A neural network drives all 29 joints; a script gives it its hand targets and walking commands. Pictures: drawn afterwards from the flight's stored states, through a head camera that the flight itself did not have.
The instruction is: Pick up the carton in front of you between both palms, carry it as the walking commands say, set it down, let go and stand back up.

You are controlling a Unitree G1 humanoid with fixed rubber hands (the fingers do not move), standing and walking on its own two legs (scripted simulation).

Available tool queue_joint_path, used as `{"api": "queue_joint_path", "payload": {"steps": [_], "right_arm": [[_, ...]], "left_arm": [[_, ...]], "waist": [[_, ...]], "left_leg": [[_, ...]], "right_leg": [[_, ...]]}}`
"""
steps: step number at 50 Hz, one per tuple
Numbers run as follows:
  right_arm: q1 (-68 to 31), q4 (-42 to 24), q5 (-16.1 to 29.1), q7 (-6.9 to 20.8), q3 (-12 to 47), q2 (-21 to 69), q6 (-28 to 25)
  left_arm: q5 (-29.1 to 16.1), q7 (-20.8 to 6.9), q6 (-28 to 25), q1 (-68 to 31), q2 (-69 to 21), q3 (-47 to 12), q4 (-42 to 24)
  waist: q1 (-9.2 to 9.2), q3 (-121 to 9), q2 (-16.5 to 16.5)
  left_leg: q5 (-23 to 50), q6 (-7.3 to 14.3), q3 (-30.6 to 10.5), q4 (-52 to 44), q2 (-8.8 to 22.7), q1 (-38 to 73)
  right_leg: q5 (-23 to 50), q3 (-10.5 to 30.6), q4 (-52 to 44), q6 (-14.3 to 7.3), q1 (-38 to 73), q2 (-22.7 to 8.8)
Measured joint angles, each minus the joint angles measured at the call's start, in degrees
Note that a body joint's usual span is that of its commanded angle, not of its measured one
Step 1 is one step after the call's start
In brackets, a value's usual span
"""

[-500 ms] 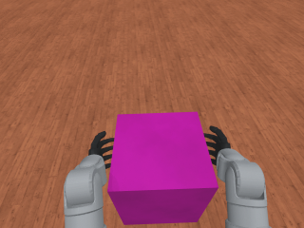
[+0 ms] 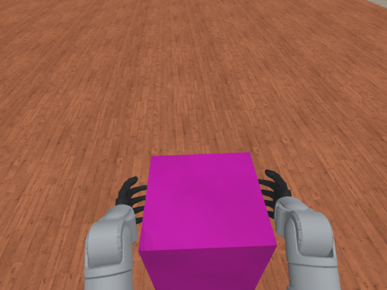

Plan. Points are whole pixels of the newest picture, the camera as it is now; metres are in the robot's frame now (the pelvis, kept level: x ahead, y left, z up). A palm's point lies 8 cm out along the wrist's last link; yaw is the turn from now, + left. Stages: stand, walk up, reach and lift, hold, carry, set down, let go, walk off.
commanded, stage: carry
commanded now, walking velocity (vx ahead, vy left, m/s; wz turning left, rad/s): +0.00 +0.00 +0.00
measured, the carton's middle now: (203, 226) +0.27 +0.00 -0.01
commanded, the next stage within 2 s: hold in 0.84 s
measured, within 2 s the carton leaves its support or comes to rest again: neither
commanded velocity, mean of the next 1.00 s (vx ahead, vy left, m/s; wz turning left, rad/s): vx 0.00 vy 0.00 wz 0.00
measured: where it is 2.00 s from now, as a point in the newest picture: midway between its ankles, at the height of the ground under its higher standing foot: outside the picture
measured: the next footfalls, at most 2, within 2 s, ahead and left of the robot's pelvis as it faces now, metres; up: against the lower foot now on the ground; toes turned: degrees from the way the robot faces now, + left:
none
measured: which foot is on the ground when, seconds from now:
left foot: down 0.00-1.00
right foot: down 0.00-1.00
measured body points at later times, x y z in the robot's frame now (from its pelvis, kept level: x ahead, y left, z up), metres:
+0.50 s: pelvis -0.04 +0.00 +0.00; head -0.07 +0.00 +0.45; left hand +0.25 +0.15 +0.03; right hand +0.25 -0.15 +0.03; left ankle +0.03 +0.11 -0.73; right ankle -0.10 -0.09 -0.73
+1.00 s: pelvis -0.05 +0.00 +0.01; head -0.06 +0.01 +0.46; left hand +0.24 +0.14 +0.03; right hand +0.23 -0.16 +0.03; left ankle +0.03 +0.13 -0.73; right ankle -0.10 -0.10 -0.73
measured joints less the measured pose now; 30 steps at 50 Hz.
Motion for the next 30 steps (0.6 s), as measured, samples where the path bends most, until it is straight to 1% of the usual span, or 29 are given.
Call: {"api": "queue_joint_path", "payload": {"steps": [8, 14, 21, 27, 30], "right_arm": [[0.81, 4.38, -1.35, 0.84, 0.27, -0.08, -4.92], [1.05, 8.87, -2.53, 1.7, 0.08, -0.1, -9.68], [-0.34, 16.89, -4.52, 2.55, -1.1, 0.03, -16.91], [-3.68, 25.33, -6.48, 3.15, -3.9, 0.48, -24.06], [-5.01, 27.46, -6.85, 3.23, -5.12, 0.72, -26.84]], "left_arm": [[1.21, -0.61, -4.91, 0.85, 0.08, -0.43, 4.33], [2.48, -1.3, -9.61, 1.11, 0.09, -0.41, 8.73], [4.48, -2.13, -16.65, -0.38, -0.04, 0.68, 16.65], [6.49, -2.79, -23.81, -3.89, -0.51, 3.34, 25.26], [6.88, -2.84, -26.6, -5.2, -0.74, 4.49, 27.41]], "waist": [[0.07, 0.01, 0.18], [0.05, -0.12, 0.26], [0.04, 0.14, 0.37], [0.04, 0.91, 0.46], [0.07, 1.51, 0.44]], "left_leg": [[1.96, 0.16, -0.01, -1.41, 0.32, 0.04], [3.32, 0.27, -0.06, -2.41, 0.45, -0.1], [4.6, 0.41, -0.15, -3.19, 0.61, -0.47], [5.49, 0.53, -0.24, -3.52, 0.75, -1.11], [5.84, 0.59, -0.26, -3.6, 0.77, -1.52]], "right_leg": [[1.41, 0.01, -0.28, -0.32, -0.55, 0.46], [2.33, -0.07, -0.45, -0.49, -1.07, 0.71], [3.15, -0.16, -0.33, -0.68, -1.86, 0.94], [3.65, -0.25, 0.07, -0.82, -2.82, 1.09], [3.77, -0.27, 0.41, -0.86, -3.41, 1.09]]}}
